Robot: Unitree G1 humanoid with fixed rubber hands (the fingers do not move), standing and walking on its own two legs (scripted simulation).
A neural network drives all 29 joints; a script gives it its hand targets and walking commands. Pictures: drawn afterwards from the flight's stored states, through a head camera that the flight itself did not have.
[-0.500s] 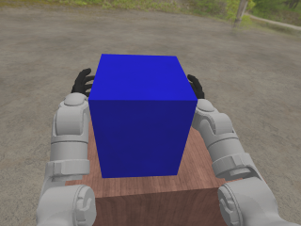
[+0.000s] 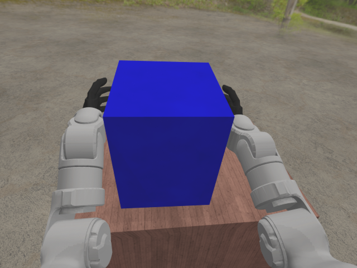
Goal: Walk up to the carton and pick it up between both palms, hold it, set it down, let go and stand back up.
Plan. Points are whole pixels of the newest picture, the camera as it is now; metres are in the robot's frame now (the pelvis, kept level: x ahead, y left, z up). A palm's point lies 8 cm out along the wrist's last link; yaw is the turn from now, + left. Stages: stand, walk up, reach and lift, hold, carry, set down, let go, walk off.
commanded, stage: hold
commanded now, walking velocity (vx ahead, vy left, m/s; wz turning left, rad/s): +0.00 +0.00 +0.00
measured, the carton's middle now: (165, 134) +0.38 +0.01 +0.18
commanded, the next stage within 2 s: none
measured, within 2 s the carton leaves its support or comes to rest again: neither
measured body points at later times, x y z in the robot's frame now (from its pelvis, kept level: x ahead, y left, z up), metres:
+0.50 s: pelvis +0.00 +0.00 +0.00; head -0.07 +0.02 +0.44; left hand +0.38 +0.16 +0.24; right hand +0.39 -0.14 +0.23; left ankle +0.03 +0.12 -0.75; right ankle +0.01 -0.12 -0.75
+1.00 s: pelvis +0.00 +0.00 +0.00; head -0.07 +0.02 +0.44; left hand +0.38 +0.16 +0.24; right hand +0.38 -0.14 +0.23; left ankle +0.03 +0.12 -0.75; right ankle +0.01 -0.12 -0.75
